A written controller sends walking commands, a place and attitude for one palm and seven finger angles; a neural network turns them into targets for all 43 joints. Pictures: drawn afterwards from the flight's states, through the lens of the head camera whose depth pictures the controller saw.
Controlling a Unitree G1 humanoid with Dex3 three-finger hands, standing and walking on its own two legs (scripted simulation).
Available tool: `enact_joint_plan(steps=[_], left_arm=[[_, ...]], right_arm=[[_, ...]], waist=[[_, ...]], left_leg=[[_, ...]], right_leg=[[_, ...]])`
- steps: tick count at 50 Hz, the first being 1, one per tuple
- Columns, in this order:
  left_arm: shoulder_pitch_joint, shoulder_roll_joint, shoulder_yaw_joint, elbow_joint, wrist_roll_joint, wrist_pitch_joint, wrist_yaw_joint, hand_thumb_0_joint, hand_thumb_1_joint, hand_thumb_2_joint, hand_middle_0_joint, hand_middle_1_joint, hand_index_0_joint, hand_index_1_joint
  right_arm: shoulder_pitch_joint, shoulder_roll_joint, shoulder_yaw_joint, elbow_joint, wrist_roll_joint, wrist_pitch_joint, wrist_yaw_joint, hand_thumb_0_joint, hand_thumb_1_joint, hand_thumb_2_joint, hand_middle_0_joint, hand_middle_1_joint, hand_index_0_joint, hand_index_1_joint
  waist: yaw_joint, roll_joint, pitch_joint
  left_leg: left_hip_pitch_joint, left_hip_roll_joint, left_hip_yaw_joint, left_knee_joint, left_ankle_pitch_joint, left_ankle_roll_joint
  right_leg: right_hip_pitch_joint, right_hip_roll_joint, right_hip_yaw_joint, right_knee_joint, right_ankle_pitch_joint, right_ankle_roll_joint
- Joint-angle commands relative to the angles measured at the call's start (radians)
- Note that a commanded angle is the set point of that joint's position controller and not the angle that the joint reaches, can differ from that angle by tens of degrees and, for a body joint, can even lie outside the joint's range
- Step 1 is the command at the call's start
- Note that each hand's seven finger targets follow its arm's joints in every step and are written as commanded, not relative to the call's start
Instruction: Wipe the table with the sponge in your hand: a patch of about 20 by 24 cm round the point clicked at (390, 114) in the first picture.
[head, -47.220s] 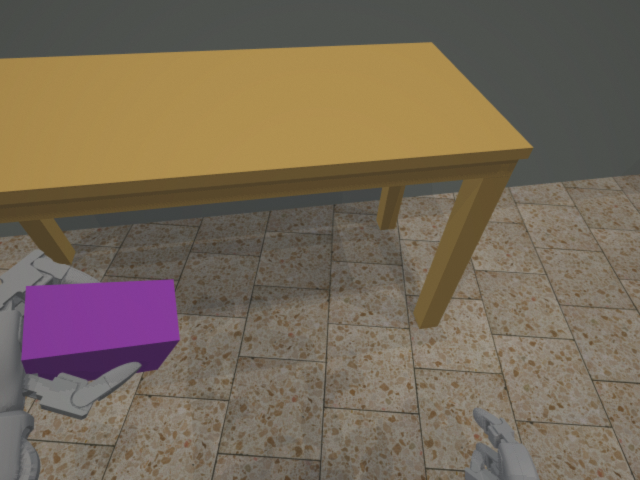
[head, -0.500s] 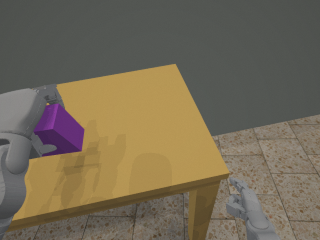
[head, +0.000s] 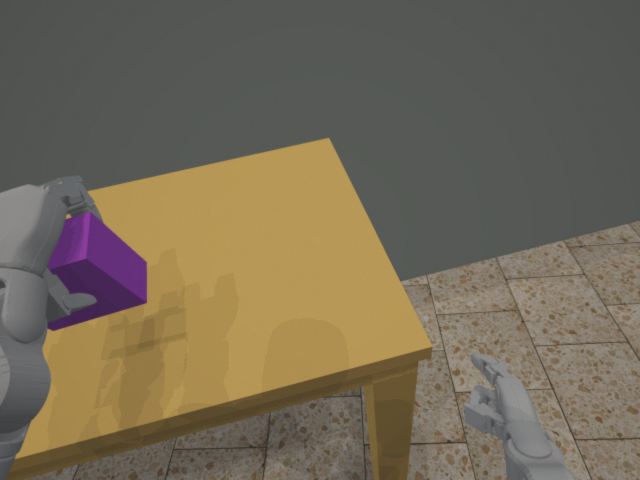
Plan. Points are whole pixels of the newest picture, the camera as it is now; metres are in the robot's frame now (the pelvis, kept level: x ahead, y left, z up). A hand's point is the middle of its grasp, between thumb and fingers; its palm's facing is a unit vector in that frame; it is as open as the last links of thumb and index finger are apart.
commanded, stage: move the sponge above the wiping area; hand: left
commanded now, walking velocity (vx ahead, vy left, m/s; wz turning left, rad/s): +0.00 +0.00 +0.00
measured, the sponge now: (81, 282) +0.25 +0.32 +0.17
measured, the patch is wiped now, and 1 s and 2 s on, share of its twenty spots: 0.00 0.00 0.00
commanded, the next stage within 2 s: none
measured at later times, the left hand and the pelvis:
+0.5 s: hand (81, 286) +0.24 +0.31 +0.18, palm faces +0.13 -0.08 -0.99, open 10.0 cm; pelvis +0.01 +0.00 +0.00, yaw +0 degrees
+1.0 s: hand (113, 311) +0.24 +0.29 +0.13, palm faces +0.06 -0.19 -0.98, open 10.0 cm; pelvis +0.01 +0.02 +0.00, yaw +0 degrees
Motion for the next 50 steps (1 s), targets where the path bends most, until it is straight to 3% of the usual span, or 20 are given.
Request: enact_joint_plan(steps=[1, 5, 9, 10, 14, 15, 19, 20, 24, 27, 30, 33, 34, 35, 36, 39, 42, 44, 48, 50], left_arm=[[-0.05, 0.098, -0.022, -0.157, -0.004, -0.002, -0.04, 0.0, 0.1, 1.3, -1.2, -1.6, -1.2, -1.6], [-0.207, 0.246, 0.051, -0.312, 0.083, -0.034, -0.023, 0.0, 0.1, 1.3, -1.2, -1.6, -1.2, -1.6], [-0.324, 0.478, 0.249, -0.315, 0.185, -0.092, 0.051, 0.0, 0.1, 1.3, -1.2, -1.6, -1.2, -1.6], [-0.328, 0.383, 0.185, -0.297, 0.171, -0.112, 0.07, 0.0, 0.1, 1.3, -1.2, -1.6, -1.2, -1.6], [-0.21, 0.32, 0.22, -0.13, 0.063, -0.092, 0.108, 0.0, 0.1, 1.3, -1.2, -1.6, -1.2, -1.6], [-0.193, 0.252, 0.164, -0.103, 0.033, -0.073, 0.1, 0.0, 0.1, 1.3, -1.2, -1.6, -1.2, -1.6], [0.019, 0.178, 0.113, -0.012, -0.005, -0.002, 0.011, 0.0, 0.1, 1.3, -1.2, -1.6, -1.2, -1.6], [0.036, 0.122, 0.043, -0.054, -0.019, -0.003, -0.014, 0.0, 0.1, 1.3, -1.2, -1.6, -1.2, -1.6], [-0.047, 0.136, -0.002, -0.15, 0.02, -0.015, -0.048, 0.0, 0.1, 1.3, -1.2, -1.6, -1.2, -1.6], [-0.224, 0.265, 0.04, -0.262, 0.108, -0.083, -0.038, 0.0, 0.1, 1.3, -1.2, -1.6, -1.2, -1.6], [-0.388, 0.353, 0.117, -0.356, 0.183, -0.18, 0.044, 0.0, 0.1, 1.3, -1.2, -1.6, -1.2, -1.6], [-0.32, 0.304, 0.141, -0.239, 0.168, -0.216, 0.115, 0.0, 0.1, 1.3, -1.2, -1.6, -1.2, -1.6], [-0.32, 0.323, 0.182, -0.212, 0.151, -0.191, 0.136, 0.0, 0.1, 1.3, -1.2, -1.6, -1.2, -1.6], [-0.35, 0.243, 0.122, -0.173, 0.136, -0.174, 0.153, 0.0, 0.1, 1.3, -1.2, -1.6, -1.2, -1.6], [-0.293, 0.237, 0.141, -0.134, 0.11, -0.149, 0.163, 0.0, 0.1, 1.3, -1.2, -1.6, -1.2, -1.6], [-0.099, 0.163, 0.123, -0.022, 0.046, -0.063, 0.12, 0.0, 0.1, 1.3, -1.2, -1.6, -1.2, -1.6], [0.011, 0.043, -0.004, -0.102, 0.011, -0.012, 0.049, 0.0, 0.1, 1.3, -1.2, -1.6, -1.2, -1.6], [0.066, -0.008, -0.045, -0.093, 0.011, 0.025, 0.02, 0.0, 0.1, 1.3, -1.2, -1.6, -1.2, -1.6], [-0.164, 0.053, -0.101, -0.212, 0.078, -0.003, 0.008, 0.0, 0.1, 1.3, -1.2, -1.6, -1.2, -1.6], [-0.366, 0.163, -0.06, -0.304, 0.161, -0.038, 0.036, 0.0, 0.1, 1.3, -1.2, -1.6, -1.2, -1.6]], right_arm=[[-0.223, -0.086, -0.03, -0.217, 0.008, -0.06, -0.013, 0.0, -0.9, -0.9, 0.2, 0.3, 0.2, 0.3], [-0.257, -0.083, -0.027, -0.236, -0.019, -0.081, -0.034, 0.0, -0.9, -0.9, 0.2, 0.3, 0.2, 0.3], [-0.246, -0.084, -0.035, -0.196, -0.045, -0.086, -0.033, 0.0, -0.9, -0.9, 0.2, 0.3, 0.2, 0.3], [-0.215, -0.063, -0.039, -0.192, -0.045, -0.085, -0.031, 0.0, -0.9, -0.9, 0.2, 0.3, 0.2, 0.3], [-0.236, -0.072, -0.051, -0.168, -0.02, -0.081, -0.014, 0.0, -0.9, -0.9, 0.2, 0.3, 0.2, 0.3], [-0.213, -0.077, -0.054, -0.159, -0.017, -0.072, -0.01, 0.0, -0.9, -0.9, 0.2, 0.3, 0.2, 0.3], [-0.254, -0.096, -0.046, -0.183, -0.001, -0.056, -0.008, 0.0, -0.9, -0.9, 0.2, 0.3, 0.2, 0.3], [-0.217, -0.101, -0.047, -0.196, 0.002, -0.049, -0.007, 0.0, -0.9, -0.9, 0.2, 0.3, 0.2, 0.3], [-0.26, -0.084, -0.033, -0.226, 0.008, -0.075, -0.024, 0.0, -0.9, -0.9, 0.2, 0.3, 0.2, 0.3], [-0.212, -0.09, -0.038, -0.222, -0.022, -0.086, -0.041, 0.0, -0.9, -0.9, 0.2, 0.3, 0.2, 0.3], [-0.186, -0.066, -0.038, -0.206, -0.05, -0.12, -0.058, 0.0, -0.9, -0.9, 0.2, 0.3, 0.2, 0.3], [-0.148, -0.06, -0.053, -0.166, -0.049, -0.108, -0.046, 0.0, -0.9, -0.9, 0.2, 0.3, 0.2, 0.3], [-0.192, -0.061, -0.049, -0.164, -0.04, -0.109, -0.037, 0.0, -0.9, -0.9, 0.2, 0.3, 0.2, 0.3], [-0.178, -0.057, -0.051, -0.15, -0.039, -0.098, -0.027, 0.0, -0.9, -0.9, 0.2, 0.3, 0.2, 0.3], [-0.172, -0.064, -0.059, -0.148, -0.034, -0.089, -0.015, 0.0, -0.9, -0.9, 0.2, 0.3, 0.2, 0.3], [-0.234, -0.079, -0.049, -0.159, -0.018, -0.06, 0.002, 0.0, -0.9, -0.9, 0.2, 0.3, 0.2, 0.3], [-0.219, -0.085, -0.042, -0.206, -0.006, -0.025, 0.015, 0.0, -0.9, -0.9, 0.2, 0.3, 0.2, 0.3], [-0.264, -0.08, -0.028, -0.22, 0.007, -0.026, 0.018, 0.0, -0.9, -0.9, 0.2, 0.3, 0.2, 0.3], [-0.224, -0.086, -0.031, -0.231, -0.004, -0.036, -0.008, 0.0, -0.9, -0.9, 0.2, 0.3, 0.2, 0.3], [-0.221, -0.081, -0.03, -0.234, -0.022, -0.062, -0.025, 0.0, -0.9, -0.9, 0.2, 0.3, 0.2, 0.3]], waist=[[-0.019, -0.147, -0.111], [-0.005, -0.094, -0.227], [0.04, 0.0, -0.313], [0.02, -0.01, -0.315], [0.038, -0.044, -0.189], [0.017, -0.069, -0.185], [0.014, -0.153, -0.077], [-0.011, -0.167, -0.098], [-0.03, -0.151, -0.112], [-0.022, -0.079, -0.229], [-0.003, 0.016, -0.329], [0.007, 0.012, -0.273], [0.028, 0.023, -0.253], [0.012, 0.006, -0.253], [0.024, -0.003, -0.229], [0.039, -0.084, -0.129], [0.007, -0.147, -0.14], [-0.001, -0.162, -0.095], [-0.036, -0.134, -0.154], [-0.029, -0.057, -0.248]], left_leg=[[0.014, -0.005, -0.054, -0.038, 0.062, 0.025], [0.058, -0.026, -0.056, -0.017, 0.096, 0.039], [0.1, -0.041, -0.091, 0.005, 0.203, 0.032], [0.111, -0.031, -0.077, 0.008, 0.234, 0.033], [0.085, -0.019, -0.085, -0.003, 0.197, 0.013], [0.068, -0.005, -0.07, -0.008, 0.187, 0.012], [0.002, -0.007, -0.049, -0.008, 0.14, 0.014], [0.001, -0.001, -0.04, -0.01, 0.136, 0.021], [0.027, -0.013, -0.049, -0.01, 0.064, 0.033], [0.081, -0.027, -0.068, -0.018, 0.122, 0.044], [0.167, -0.024, -0.089, -0.012, 0.195, 0.044], [0.167, -0.009, -0.099, -0.031, 0.238, 0.022], [0.151, -0.014, -0.113, -0.039, 0.222, 0.019], [0.14, -0.003, -0.095, -0.037, 0.241, 0.01], [0.118, 0.002, -0.096, -0.046, 0.241, 0.001], [0.055, 0.003, -0.08, -0.065, 0.192, -0.002], [0.029, 0.009, -0.053, -0.069, 0.194, 0.004], [0.018, 0.008, -0.06, -0.07, 0.143, 0.01], [0.047, 0.0, -0.073, -0.085, 0.046, 0.029], [0.091, -0.006, -0.083, -0.077, 0.053, 0.039]], right_leg=[[-0.013, -0.056, 0.109, -0.101, 0.05, 0.011], [0.035, -0.054, 0.138, -0.073, 0.027, -0.004], [0.104, -0.035, 0.228, -0.056, 0.122, -0.056], [0.11, -0.046, 0.192, -0.052, 0.158, -0.05], [0.064, -0.04, 0.226, -0.088, 0.165, -0.055], [0.067, -0.059, 0.177, -0.084, 0.173, -0.03], [0.01, -0.056, 0.177, -0.092, 0.164, -0.009], [0.02, -0.062, 0.124, -0.085, 0.177, 0.01], [-0.03, -0.052, 0.144, -0.099, 0.044, 0.01], [0.027, -0.055, 0.121, -0.066, 0.085, 0.001], [0.06, -0.034, 0.129, -0.061, 0.092, -0.035], [0.055, -0.03, 0.143, -0.085, 0.131, -0.049], [0.06, -0.016, 0.178, -0.091, 0.121, -0.069], [0.06, -0.036, 0.134, -0.082, 0.145, -0.052], [0.063, -0.037, 0.127, -0.081, 0.155, -0.049], [0.05, -0.033, 0.14, -0.094, 0.157, -0.045], [0.062, -0.047, 0.069, -0.077, 0.208, -0.004], [0.011, -0.03, 0.082, -0.093, 0.144, -0.009], [0.001, -0.036, 0.062, -0.087, 0.032, 0.003], [0.029, -0.028, 0.086, -0.064, 0.005, -0.015]])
